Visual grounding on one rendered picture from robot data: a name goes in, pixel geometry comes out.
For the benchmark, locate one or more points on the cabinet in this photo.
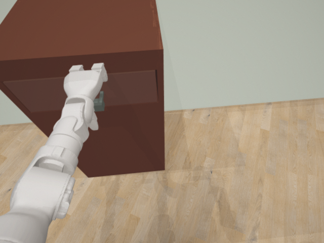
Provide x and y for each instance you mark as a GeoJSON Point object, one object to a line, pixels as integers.
{"type": "Point", "coordinates": [45, 38]}

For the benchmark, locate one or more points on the drawer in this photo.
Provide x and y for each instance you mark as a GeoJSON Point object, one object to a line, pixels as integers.
{"type": "Point", "coordinates": [44, 94]}

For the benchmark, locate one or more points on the handle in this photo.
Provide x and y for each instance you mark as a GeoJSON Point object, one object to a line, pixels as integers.
{"type": "Point", "coordinates": [99, 103]}

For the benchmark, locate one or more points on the left robot upper arm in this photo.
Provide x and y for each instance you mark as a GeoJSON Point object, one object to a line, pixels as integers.
{"type": "Point", "coordinates": [43, 196]}

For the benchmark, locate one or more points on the left robot forearm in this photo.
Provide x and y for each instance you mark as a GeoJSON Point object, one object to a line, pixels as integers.
{"type": "Point", "coordinates": [60, 153]}

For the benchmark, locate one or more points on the left robot hand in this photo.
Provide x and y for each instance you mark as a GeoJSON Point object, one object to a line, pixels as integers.
{"type": "Point", "coordinates": [87, 83]}

